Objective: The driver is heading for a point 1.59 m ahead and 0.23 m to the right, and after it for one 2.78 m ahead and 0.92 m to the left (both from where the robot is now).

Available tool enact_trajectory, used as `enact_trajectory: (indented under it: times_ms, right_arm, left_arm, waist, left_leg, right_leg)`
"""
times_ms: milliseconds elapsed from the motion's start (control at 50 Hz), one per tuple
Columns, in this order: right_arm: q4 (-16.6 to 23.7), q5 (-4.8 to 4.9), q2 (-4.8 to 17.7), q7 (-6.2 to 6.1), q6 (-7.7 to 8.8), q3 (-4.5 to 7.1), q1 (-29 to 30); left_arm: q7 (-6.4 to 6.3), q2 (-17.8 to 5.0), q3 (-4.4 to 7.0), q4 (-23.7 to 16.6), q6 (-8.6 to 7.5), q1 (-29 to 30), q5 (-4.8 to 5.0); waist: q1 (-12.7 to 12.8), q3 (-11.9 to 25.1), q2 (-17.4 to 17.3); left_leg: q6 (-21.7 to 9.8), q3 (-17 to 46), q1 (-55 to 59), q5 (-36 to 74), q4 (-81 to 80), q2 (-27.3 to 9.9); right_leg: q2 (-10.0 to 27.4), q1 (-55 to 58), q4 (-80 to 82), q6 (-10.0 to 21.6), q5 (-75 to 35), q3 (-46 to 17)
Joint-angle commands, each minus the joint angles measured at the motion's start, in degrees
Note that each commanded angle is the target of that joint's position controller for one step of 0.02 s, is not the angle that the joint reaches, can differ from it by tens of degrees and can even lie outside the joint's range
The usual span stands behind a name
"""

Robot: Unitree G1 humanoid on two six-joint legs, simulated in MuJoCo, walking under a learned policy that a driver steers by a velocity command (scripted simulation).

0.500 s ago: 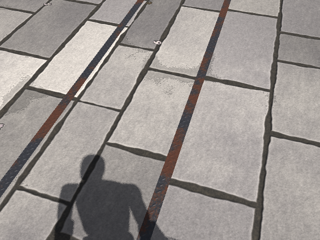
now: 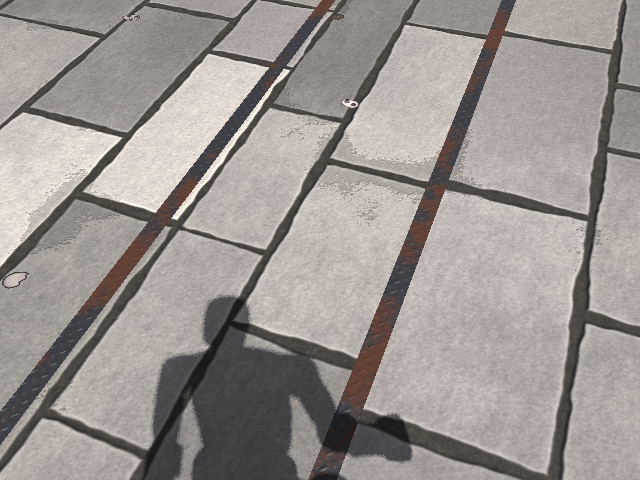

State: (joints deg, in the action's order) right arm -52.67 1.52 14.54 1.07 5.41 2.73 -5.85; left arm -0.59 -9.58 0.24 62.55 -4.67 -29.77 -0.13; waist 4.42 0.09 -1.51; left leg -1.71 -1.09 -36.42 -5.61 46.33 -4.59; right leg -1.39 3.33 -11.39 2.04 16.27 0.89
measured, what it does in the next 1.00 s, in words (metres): walks ahead, turning right: left foot, then right foot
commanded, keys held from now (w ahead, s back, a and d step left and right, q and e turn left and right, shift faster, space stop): w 0.28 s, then w+e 0.60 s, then w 0.12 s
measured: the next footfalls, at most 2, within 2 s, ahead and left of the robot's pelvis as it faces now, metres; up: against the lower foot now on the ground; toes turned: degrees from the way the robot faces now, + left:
left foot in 0.16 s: +0.29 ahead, +0.14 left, +0.00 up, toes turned +2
right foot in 0.74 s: +0.59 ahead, -0.10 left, +0.00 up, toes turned -14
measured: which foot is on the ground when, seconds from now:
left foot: up 0.00-0.14, down 0.16-0.72, up 0.74-1.00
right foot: down 0.00-0.18, up 0.20-0.72, down 0.74-1.00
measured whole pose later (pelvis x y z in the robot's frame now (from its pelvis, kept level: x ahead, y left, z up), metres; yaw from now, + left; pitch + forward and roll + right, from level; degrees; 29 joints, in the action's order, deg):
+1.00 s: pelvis +0.58 -0.04 +0.00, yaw -19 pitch +2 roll +0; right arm -46.0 -0.6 16.8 -0.1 6.3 2.7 -5.3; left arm 0.5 -14.3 3.7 45.5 -4.0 -17.6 0.5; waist 1.9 -1.5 -1.8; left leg 1.9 4.4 -38.0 -8.6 51.3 -7.0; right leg -7.0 -10.2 -17.6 6.2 9.0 -3.0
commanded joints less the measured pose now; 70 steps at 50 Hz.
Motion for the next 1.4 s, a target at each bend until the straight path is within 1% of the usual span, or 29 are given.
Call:
enact_trajectory:
  times_ms: [20,100,160,180,200,220,240,260,320,460,600,680,720,740,760,780,800,840,860,920,1020,1140,1200,1240,1260,1280,1300,1340,1400]
  right_arm:
    - [6.2,0.2,0.3,0.8,0.55,-0.93,10.5]
    - [7.7,0.28,3.6,1.53,0.85,-0.18,11.0]
    - [2.2,0.57,9.2,0.93,0.64,3.04,-8.6]
    - [0.3,-0.14,14.0,0.26,0.21,4.2,-18.5]
    - [-0.9,-1.07,15.7,1.01,0.19,4.12,-20.9]
    - [-0.5,-0.65,10.0,1.19,0.53,2.56,-16.9]
    - [0.4,-0.46,7.6,1.09,0.89,1.85,-11.1]
    - [1.6,-0.76,6.4,1.24,1.25,1.36,-5.9]
    - [0.6,-2.01,2.9,1.57,1.82,0.49,-3.2]
    - [-2.4,-2.46,6.3,-0.93,2.05,1.0,-8.7]
    - [-4.2,-1.51,8.0,-2.01,0.37,1.05,-15.5]
    - [-2.8,-1.32,10.5,-2.61,-1.84,1.8,-14.0]
    - [-1.2,-1.47,11.4,-3.14,-2.83,1.98,-11.9]
    - [0.3,-1.79,10.7,-3.26,-2.42,1.48,-12.0]
    - [2.6,-3.2,1.0,-1.57,-0.35,-1.46,-18.5]
    - [3.7,-1.02,6.0,-0.55,2.59,-0.5,-12.7]
    - [6.0,0.97,8.8,-0.1,4.09,0.34,-6.7]
    - [6.1,-0.47,8.4,-0.79,4.4,0.62,-4.8]
    - [6.2,-1.01,8.7,-0.91,3.49,1.09,-6.2]
    - [6.8,-2.08,6.4,-1.1,1.19,1.09,-7.4]
    - [9.7,-2.18,3.9,-1.01,1.07,0.06,2.8]
    - [12.9,-1.23,6.0,0.28,2.06,0.34,10.4]
    - [12.7,-1.2,7.6,0.81,2.67,0.96,7.0]
    - [9.2,-1.69,11.1,0.39,2.82,2.71,-6.8]
    - [8.1,-2.16,15.0,0.21,2.63,3.61,-16.3]
    - [5.8,-1.69,16.1,0.78,1.93,4.15,-19.9]
    - [6.2,-0.28,10.8,0.85,1.76,2.81,-18.6]
    - [8.1,-1.13,8.1,0.58,1.17,1.68,-10.0]
    - [8.0,-2.02,6.3,0.8,1.33,1.0,-7.4]
  left_arm:
    - [-0.92,-11.1,2.07,-2.2,-0.36,-2.0,0.5]
    - [-0.93,-11.8,2.94,-2.2,-0.04,-1.1,1.22]
    - [-0.68,-12.1,3.04,-3.6,1.19,1.3,0.07]
    - [-0.47,-9.6,1.97,-5.3,1.14,0.5,-1.06]
    - [0.29,-0.1,-0.27,-5.1,-0.28,-7.1,0.14]
    - [0.48,-6.7,1.2,-5.6,-1.99,-1.5,1.86]
    - [0.54,-10.1,2.2,-7.9,-2.91,4.9,3.2]
    - [0.03,-10.5,2.36,-8.5,-3.2,7.8,2.86]
    - [-0.41,-7.6,3.07,-7.8,-1.04,5.7,2.04]
    - [0.01,-7.8,3.87,-12.6,0.26,17.1,1.46]
    - [2.77,-5.8,2.38,-18.8,-0.14,30.5,1.29]
    - [4.53,-8.2,3.29,-22.0,-0.06,29.5,1.53]
    - [4.42,-12.9,5.91,-19.5,0.21,16.0,1.77]
    - [3.29,-18.0,8.05,-17.7,0.71,6.3,1.58]
    - [2.77,-23.2,8.94,-17.8,0.79,5.4,1.81]
    - [2.43,-18.6,7.59,-18.4,0.52,3.3,1.06]
    - [2.15,-15.6,6.79,-18.6,0.15,5.8,0.52]
    - [2.26,-12.3,5.75,-20.9,-0.22,14.4,0.61]
    - [2.17,-11.3,5.29,-21.9,-0.32,16.5,0.05]
    - [1.5,-12.3,5.37,-22.2,-0.43,16.6,0.6]
    - [0.18,-13.6,5.5,-20.2,-0.11,11.5,0.93]
    - [0.26,-14.1,5.47,-17.3,0.14,6.8,1.11]
    - [-0.26,-15.1,5.79,-17.0,1.0,7.5,0.88]
    - [-0.21,-13.6,4.93,-18.1,1.34,9.5,0.32]
    - [-0.22,-10.8,3.8,-19.1,1.07,7.2,-0.83]
    - [0.27,-6.7,2.7,-18.5,0.01,-0.4,0.99]
    - [0.36,-12.6,3.65,-18.3,-0.53,3.9,2.04]
    - [0.33,-14.0,4.06,-20.8,-0.9,13.6,1.59]
    - [0.32,-11.3,4.21,-20.7,-0.17,12.1,0.72]
  waist:
    - [-0.1,-8.8,7.5]
    - [-3.1,-8.0,7.3]
    - [-13.3,5.4,8.4]
    - [-15.5,13.6,0.0]
    - [-10.2,22.7,-16.7]
    - [-11.2,15.9,-10.4]
    - [-9.7,7.1,-7.1]
    - [-7.6,3.9,-0.7]
    - [-3.0,1.5,-2.1]
    - [-4.3,-3.8,-0.4]
    - [-9.1,-6.3,1.0]
    - [-6.1,-2.8,-2.3]
    - [1.5,5.1,-3.7]
    - [5.5,11.0,1.2]
    - [-1.0,17.2,15.9]
    - [2.6,22.4,10.5]
    - [3.0,14.2,8.6]
    - [-2.2,5.6,-0.5]
    - [-4.4,4.6,0.3]
    - [-6.3,2.3,1.6]
    - [-2.1,0.1,4.6]
    - [0.7,-2.3,6.0]
    - [-2.0,-1.1,7.5]
    - [-8.8,8.6,6.3]
    - [-10.9,17.3,-1.7]
    - [-8.1,22.0,-18.2]
    - [-10.2,16.1,-10.2]
    - [-8.4,3.7,-0.5]
    - [-4.6,1.6,-3.0]
  left_leg:
    - [0.7,-2.2,1.0,5.5,-9.7,2.0]
    - [-2.3,-0.9,4.7,4.6,-15.1,2.7]
    - [-6.3,-2.7,31.6,1.5,-14.2,6.3]
    - [-10.1,12.9,48.9,-4.2,-14.5,-6.1]
    - [-19.2,43.3,61.9,-20.6,-26.4,-18.5]
    - [-15.9,45.2,56.2,-23.6,-32.1,-16.0]
    - [-13.3,35.5,47.4,-18.4,-32.4,-14.7]
    - [-12.2,27.9,38.3,-9.0,-33.4,-12.9]
    - [-10.9,14.5,26.3,-0.7,-37.6,-8.2]
    - [-9.8,2.3,27.0,6.9,-41.4,-7.3]
    - [-7.6,-5.2,39.5,13.1,-38.8,-9.4]
    - [-5.6,-8.3,45.5,40.7,-27.1,-11.2]
    - [-3.5,-10.5,41.0,51.3,-8.2,-9.2]
    - [-1.2,-10.6,27.6,36.4,9.0,-6.7]
    - [2.4,-6.2,0.0,-20.2,30.5,6.0]
    - [1.0,6.5,-7.3,-26.4,37.0,7.2]
    - [-0.8,7.6,-11.8,-21.2,35.4,3.8]
    - [-0.7,6.6,-5.9,-14.2,25.3,-0.5]
    - [-0.1,7.0,-1.4,-13.1,22.6,-1.8]
    - [3.0,4.9,1.7,-10.1,14.6,-2.5]
    - [4.3,2.2,4.5,10.2,-7.5,-0.1]
    - [1.1,3.1,1.4,10.1,-17.2,1.5]
    - [-1.6,1.9,5.4,2.9,-19.2,2.9]
    - [-5.5,2.4,26.5,5.9,-18.9,1.9]
    - [-10.5,16.3,45.0,6.8,-16.9,-9.0]
    - [-18.0,41.1,59.3,-7.0,-25.0,-18.3]
    - [-15.3,41.9,56.3,-18.5,-28.4,-16.7]
    - [-11.7,27.5,39.8,-10.2,-31.2,-12.7]
    - [-11.6,18.4,29.9,1.9,-35.1,-8.2]
  right_leg:
    - [13.0,-8.2,7.4,8.3,-14.6,-6.8]
    - [16.0,-1.2,3.0,6.6,-26.3,-5.2]
    - [12.3,-4.9,-22.2,3.2,-49.5,-1.0]
    - [8.2,-18.7,-41.8,1.5,-29.4,0.8]
    - [-2.8,-36.3,-60.8,-1.2,14.1,-3.8]
    - [0.1,-42.2,-67.3,0.5,14.7,-9.5]
    - [3.0,-45.4,-67.7,1.7,9.3,-7.6]
    - [6.3,-42.1,-65.1,1.8,3.4,-6.6]
    - [10.2,-34.0,-58.4,1.6,-1.7,-6.4]
    - [8.8,-44.4,-41.3,0.0,-17.7,-8.0]
    - [6.7,-46.5,-25.1,1.1,-21.7,-1.0]
    - [2.3,-40.4,-23.7,4.3,-9.9,4.8]
    - [-2.4,-21.4,-21.1,7.5,-9.5,6.3]
    - [3.3,-3.3,-18.8,11.0,-9.2,-4.9]
    - [18.8,18.7,-15.0,22.4,-1.2,-37.7]
    - [21.2,22.6,-6.7,23.1,1.7,-49.3]
    - [19.0,17.5,-5.8,19.5,-2.7,-40.0]
    - [14.5,-0.5,-4.3,16.4,-15.2,-27.1]
    - [12.9,-6.1,-3.0,15.9,-19.2,-24.0]
    - [10.9,-14.2,-0.5,15.9,-25.3,-17.9]
    - [6.3,-17.2,-0.1,11.4,-23.3,-9.6]
    - [11.8,-6.2,-3.6,10.2,-18.2,-14.7]
    - [13.6,-1.2,-8.4,8.7,-28.5,-15.9]
    - [8.6,-6.0,-24.2,6.1,-39.1,-11.9]
    - [2.7,-19.4,-42.3,3.5,-21.6,-8.5]
    - [-4.7,-39.3,-58.5,0.3,16.2,-7.7]
    - [-1.1,-46.2,-63.6,0.8,16.2,-11.6]
    - [4.5,-46.3,-60.0,0.8,5.5,-7.2]
    - [7.8,-39.6,-53.0,-0.1,0.5,-5.9]
Velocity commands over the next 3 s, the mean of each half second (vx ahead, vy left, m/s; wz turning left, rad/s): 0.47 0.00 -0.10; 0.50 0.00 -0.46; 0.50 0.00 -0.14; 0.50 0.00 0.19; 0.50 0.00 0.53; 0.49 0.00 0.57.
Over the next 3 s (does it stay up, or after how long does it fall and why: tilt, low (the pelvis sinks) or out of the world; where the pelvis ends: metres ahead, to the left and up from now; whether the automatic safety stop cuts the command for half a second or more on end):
stays up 1.66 -0.23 0.00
